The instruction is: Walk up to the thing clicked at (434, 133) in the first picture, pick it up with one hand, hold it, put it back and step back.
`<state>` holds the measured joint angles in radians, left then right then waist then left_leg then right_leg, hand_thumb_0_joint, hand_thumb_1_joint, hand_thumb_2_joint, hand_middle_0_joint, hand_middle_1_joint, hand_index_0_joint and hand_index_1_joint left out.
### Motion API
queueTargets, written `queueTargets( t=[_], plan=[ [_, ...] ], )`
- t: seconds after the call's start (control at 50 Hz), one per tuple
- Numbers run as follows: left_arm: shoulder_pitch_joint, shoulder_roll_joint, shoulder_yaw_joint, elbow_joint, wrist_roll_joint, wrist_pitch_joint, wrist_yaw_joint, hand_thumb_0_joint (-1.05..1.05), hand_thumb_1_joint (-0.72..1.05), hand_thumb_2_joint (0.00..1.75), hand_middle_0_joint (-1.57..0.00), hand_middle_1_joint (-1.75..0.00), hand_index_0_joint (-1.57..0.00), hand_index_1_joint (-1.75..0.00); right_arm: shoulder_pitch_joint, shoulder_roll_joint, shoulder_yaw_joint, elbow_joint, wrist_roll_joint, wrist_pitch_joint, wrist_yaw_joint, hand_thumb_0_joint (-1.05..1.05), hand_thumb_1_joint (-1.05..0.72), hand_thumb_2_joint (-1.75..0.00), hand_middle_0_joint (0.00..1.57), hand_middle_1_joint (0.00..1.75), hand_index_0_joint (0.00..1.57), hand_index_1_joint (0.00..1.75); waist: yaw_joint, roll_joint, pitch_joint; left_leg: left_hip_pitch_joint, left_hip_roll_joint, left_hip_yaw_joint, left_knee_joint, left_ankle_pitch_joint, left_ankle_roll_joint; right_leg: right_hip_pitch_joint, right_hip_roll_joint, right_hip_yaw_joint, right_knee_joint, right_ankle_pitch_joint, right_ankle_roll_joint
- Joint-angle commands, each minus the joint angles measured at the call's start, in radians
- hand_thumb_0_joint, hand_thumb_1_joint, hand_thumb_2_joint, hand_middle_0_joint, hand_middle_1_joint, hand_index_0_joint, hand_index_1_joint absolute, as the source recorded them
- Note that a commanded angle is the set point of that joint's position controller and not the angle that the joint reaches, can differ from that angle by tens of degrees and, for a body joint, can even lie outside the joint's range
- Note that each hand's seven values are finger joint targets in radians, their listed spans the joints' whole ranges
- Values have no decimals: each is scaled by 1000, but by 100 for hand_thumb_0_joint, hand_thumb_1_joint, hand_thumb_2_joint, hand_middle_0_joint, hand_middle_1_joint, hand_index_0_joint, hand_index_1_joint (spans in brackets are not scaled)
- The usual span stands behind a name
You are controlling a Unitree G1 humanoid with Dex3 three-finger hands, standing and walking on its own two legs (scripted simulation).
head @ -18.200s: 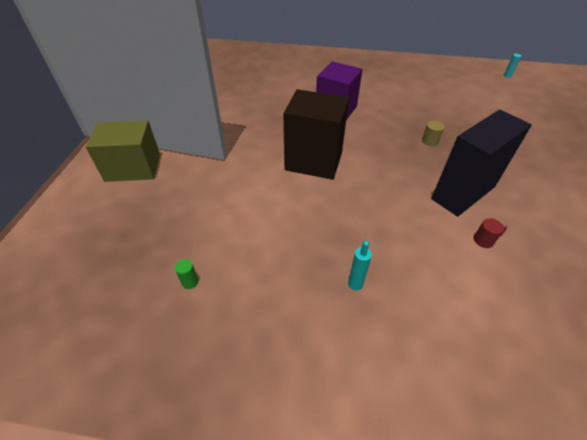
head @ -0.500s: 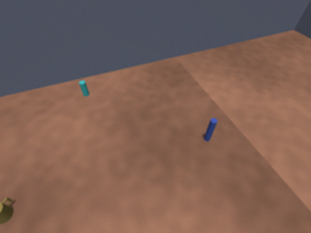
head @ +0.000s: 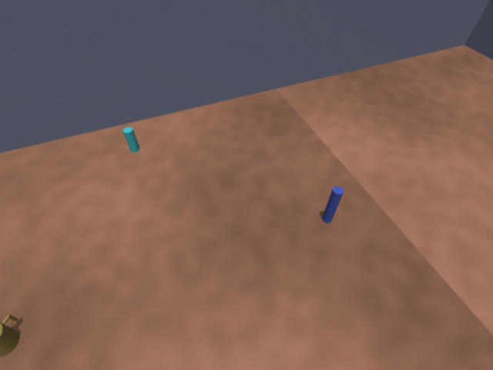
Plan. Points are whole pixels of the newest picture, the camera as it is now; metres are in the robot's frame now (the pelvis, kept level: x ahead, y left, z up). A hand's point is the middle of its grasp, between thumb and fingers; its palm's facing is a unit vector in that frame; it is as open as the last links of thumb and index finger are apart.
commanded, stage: stand
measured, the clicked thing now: (0, 334) +0.36 +0.90 -0.73
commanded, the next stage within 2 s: walk up in 0.52 s
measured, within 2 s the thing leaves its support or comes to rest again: neither
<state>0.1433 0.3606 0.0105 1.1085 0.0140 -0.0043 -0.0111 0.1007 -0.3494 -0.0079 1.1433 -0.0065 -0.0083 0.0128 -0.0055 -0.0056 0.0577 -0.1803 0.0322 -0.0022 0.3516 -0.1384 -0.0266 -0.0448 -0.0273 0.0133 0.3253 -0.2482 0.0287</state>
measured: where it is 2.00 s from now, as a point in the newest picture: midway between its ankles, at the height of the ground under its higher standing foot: (242, 268)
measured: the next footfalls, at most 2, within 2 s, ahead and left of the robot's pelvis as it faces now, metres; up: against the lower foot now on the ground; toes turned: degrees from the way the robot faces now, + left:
right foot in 1.28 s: +0.47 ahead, -0.10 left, +0.00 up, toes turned -4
left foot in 1.74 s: +0.67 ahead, +0.16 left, +0.00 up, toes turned +7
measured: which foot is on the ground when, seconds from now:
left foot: down 0.00-1.00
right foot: down 0.00-0.82, up 0.84-1.00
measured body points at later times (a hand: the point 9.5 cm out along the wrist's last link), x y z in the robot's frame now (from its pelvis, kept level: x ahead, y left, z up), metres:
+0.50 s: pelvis +0.00 +0.00 +0.00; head +0.02 +0.00 +0.45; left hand +0.07 +0.31 -0.13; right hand +0.08 -0.30 -0.13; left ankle +0.03 +0.14 -0.75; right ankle -0.04 -0.14 -0.75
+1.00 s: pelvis +0.13 +0.06 +0.00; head +0.13 +0.08 +0.45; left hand +0.17 +0.39 -0.13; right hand +0.19 -0.27 -0.10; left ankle +0.13 +0.15 -0.75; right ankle +0.15 -0.10 -0.68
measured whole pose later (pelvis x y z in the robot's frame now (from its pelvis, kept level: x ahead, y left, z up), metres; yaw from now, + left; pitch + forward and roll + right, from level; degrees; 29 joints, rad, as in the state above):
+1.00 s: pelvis +0.13 +0.06 +0.00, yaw +1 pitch -4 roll +0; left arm 0.28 0.45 0.06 1.00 0.01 -0.03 -0.07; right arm 0.27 -0.38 -0.08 0.97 -0.02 -0.08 0.06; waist -0.01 -0.06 0.04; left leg -0.11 0.00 0.09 0.41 -0.24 0.04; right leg -0.43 -0.01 0.09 1.01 -0.28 -0.03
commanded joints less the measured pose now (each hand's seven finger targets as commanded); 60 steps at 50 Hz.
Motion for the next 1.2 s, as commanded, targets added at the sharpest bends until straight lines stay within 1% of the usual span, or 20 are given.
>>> queueTargets(
  t=[0.0,0.12,0.2,0.48,0.5,0.52,0.56,0.58,0.6,0.62,0.66,0.7,0.76,0.78,0.8,0.82,0.84,0.9,1.02,1.18],
  plan=[
    [-19,217,37,-61,-6,-23,21,0,90,90,-20,-30,-20,-30,-35,-206,-33,-63,2,-20,-17,0,-90,-90,20,30,20,30,3,-9,-92,116,99,-73,-11,244,42,-59,-110,50,-52,242,-39],
    [-23,212,37,-59,-2,-14,19,0,90,90,-20,-30,-20,-30,-36,-215,-34,-62,-1,-16,-19,0,-90,-90,20,30,20,30,1,22,-51,82,94,-82,-50,80,37,-94,-99,47,-69,82,-43],
    [-20,217,37,-61,-3,-19,21,0,90,90,-20,-30,-20,-30,-34,-215,-38,-64,1,-18,-19,0,-90,-90,20,30,20,30,3,0,-80,101,101,-80,-24,201,42,-67,-106,48,-58,171,-43],
    [-18,209,33,-66,-2,-21,23,0,90,90,-20,-30,-20,-30,-36,-211,-36,-68,1,-15,-17,0,-90,-90,20,30,20,30,1,-8,-66,91,96,-78,-21,185,42,-71,-106,45,-70,173,-40],
    [30,318,100,-112,8,-37,-7,0,90,90,-20,-30,-20,-30,19,-309,-106,-124,-15,-32,13,0,-90,-90,20,30,20,30,5,23,-176,100,56,-78,34,-392,111,-47,-54,20,17,-318,-91],
    [31,311,103,-105,19,-39,-18,0,90,90,-20,-30,-20,-30,3,-321,-118,-126,-25,-31,26,0,-90,-90,20,30,20,30,17,44,-99,-26,62,-105,41,-554,114,-100,-77,67,38,-481,-112],
    [66,318,117,-112,22,-42,-28,0,90,90,-20,-30,-20,-30,-100,-287,-114,-177,-28,-25,37,0,-90,-90,20,30,20,30,66,2,31,-284,23,-39,115,-485,67,-59,-144,174,-72,-589,-155],
    [115,344,130,-107,19,-50,-24,0,90,90,-20,-30,-20,-30,-156,-246,-109,-210,-29,-25,41,0,-90,-90,20,30,20,30,109,-118,91,-471,-21,51,280,-334,47,67,-245,299,-180,-590,-202],
    [147,358,139,-111,25,-59,-19,0,90,90,-20,-30,-20,-30,-186,-228,-107,-229,-37,-31,41,0,-90,-90,20,30,20,30,143,-159,133,-597,7,20,412,-271,42,131,-342,402,-239,-476,-251],
    [151,359,143,-121,28,-64,-19,0,90,90,-20,-30,-20,-30,-169,-225,-104,-232,-30,-41,43,0,-90,-90,20,30,20,30,143,-133,127,-609,24,-12,388,-279,41,197,-360,397,-226,-313,-283],
    [114,344,142,-145,28,-65,-20,0,90,90,-20,-30,-20,-30,-123,-233,-107,-235,-23,-56,52,0,-90,-90,20,30,20,30,101,-128,70,-511,59,-28,331,-298,40,213,-293,285,-157,-105,-264],
    [21,333,133,-188,31,-62,-27,0,90,90,-20,-30,-20,-30,-44,-222,-118,-229,-22,-56,67,0,-90,-90,20,30,20,30,48,-187,30,-299,53,-9,245,-253,43,60,-219,151,-140,-216,-213],
    [-99,289,110,-246,21,-58,-41,0,90,90,-20,-30,-20,-30,271,-276,-167,-139,-26,-58,52,0,-90,-90,20,30,20,30,-141,-63,-33,300,9,41,119,-32,34,-369,-121,-9,189,-101,-143],
    [-20,208,86,-243,13,-53,-41,0,90,90,-20,-30,-20,-30,406,-354,-198,-102,-39,-62,35,0,-90,-90,20,30,20,30,-187,238,-122,479,73,-78,33,-220,55,-514,-11,-106,532,-183,-109],
    [24,159,72,-247,4,-53,-37,0,90,90,-20,-30,-20,-30,452,-430,-203,-122,-46,-70,23,0,-90,-90,20,30,20,30,-190,371,-113,424,296,-605,-193,-592,97,-671,155,54,775,-358,-83],
    [44,269,91,-230,-1,-45,-23,0,90,90,-20,-30,-20,-30,283,-440,-201,-180,-25,-72,24,0,-90,-90,20,30,20,30,-118,201,-75,271,364,-690,-248,-708,175,-610,69,164,826,-289,-103],
    [56,288,87,-226,-5,-49,-23,0,90,90,-20,-30,-20,-30,202,-427,-191,-212,-13,-70,26,0,-90,-90,20,30,20,30,-75,183,-11,164,379,-664,-263,-702,209,-595,18,170,857,-225,-113],
    [175,290,91,-151,-20,-46,-39,0,90,90,-20,-30,-20,-30,86,-295,-138,-269,-4,-88,21,0,-90,-90,20,30,20,30,27,112,42,67,224,-258,-205,-411,112,-518,-40,149,740,-48,-81],
    [93,271,92,-203,0,-40,-69,0,90,90,-20,-30,-20,-30,161,-295,-135,-279,-2,-108,23,0,-90,-90,20,30,20,30,-4,107,119,43,221,-114,-261,-260,183,-543,-65,73,522,79,-8],
    [-86,214,90,-281,1,-57,-82,0,90,90,-20,-30,-20,-30,238,-307,-134,-306,-2,-97,21,0,-90,-90,20,30,20,30,-36,114,82,95,210,-19,-123,119,193,-386,-62,-52,259,181,-65]
  ],
)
